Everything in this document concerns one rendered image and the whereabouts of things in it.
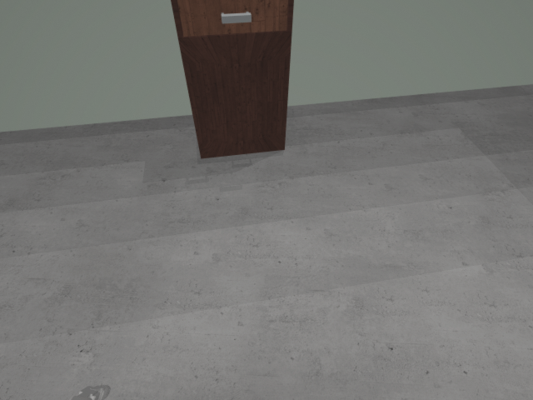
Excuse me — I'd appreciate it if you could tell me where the cabinet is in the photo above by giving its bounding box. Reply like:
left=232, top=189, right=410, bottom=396
left=171, top=0, right=294, bottom=159

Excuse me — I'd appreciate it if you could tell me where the drawer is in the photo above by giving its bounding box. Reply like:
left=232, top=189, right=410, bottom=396
left=177, top=0, right=288, bottom=37

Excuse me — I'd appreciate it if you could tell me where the handle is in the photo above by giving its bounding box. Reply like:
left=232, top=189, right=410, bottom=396
left=222, top=12, right=252, bottom=24

